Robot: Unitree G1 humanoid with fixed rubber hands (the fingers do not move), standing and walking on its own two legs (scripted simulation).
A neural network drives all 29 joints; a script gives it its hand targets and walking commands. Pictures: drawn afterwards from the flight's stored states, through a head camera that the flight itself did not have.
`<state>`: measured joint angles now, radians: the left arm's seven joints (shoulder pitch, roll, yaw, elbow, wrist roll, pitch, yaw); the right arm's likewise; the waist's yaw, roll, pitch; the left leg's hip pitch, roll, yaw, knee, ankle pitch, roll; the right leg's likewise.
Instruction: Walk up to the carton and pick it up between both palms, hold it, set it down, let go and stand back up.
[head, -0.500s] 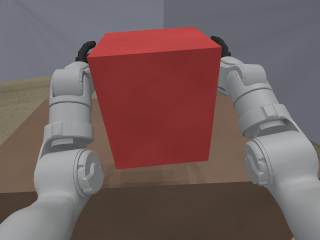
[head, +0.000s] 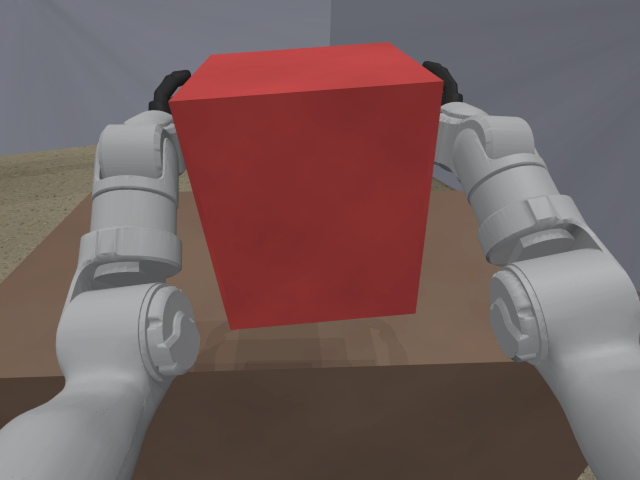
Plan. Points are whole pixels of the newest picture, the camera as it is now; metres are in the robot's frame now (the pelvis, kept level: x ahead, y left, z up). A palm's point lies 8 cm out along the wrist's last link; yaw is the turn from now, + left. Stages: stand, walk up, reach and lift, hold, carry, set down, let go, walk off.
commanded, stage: hold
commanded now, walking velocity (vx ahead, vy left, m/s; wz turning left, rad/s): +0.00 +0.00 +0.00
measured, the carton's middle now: (311, 182) +0.37 +0.00 +0.29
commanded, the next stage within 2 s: none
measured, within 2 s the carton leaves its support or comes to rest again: neither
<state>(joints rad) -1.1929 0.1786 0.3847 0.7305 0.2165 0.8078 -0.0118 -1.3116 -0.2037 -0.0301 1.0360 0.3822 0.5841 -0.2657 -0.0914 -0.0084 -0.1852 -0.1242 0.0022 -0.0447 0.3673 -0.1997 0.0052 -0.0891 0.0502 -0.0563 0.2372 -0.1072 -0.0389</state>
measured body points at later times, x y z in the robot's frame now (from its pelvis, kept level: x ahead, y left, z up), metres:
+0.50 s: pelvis +0.00 +0.00 +0.00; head -0.09 +0.02 +0.44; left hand +0.41 +0.16 +0.34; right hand +0.39 -0.15 +0.35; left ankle +0.00 +0.11 -0.75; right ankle +0.02 -0.10 -0.75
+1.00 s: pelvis +0.00 +0.00 +0.00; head -0.09 +0.02 +0.44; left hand +0.40 +0.15 +0.33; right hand +0.39 -0.15 +0.35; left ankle +0.00 +0.11 -0.75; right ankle +0.02 -0.10 -0.75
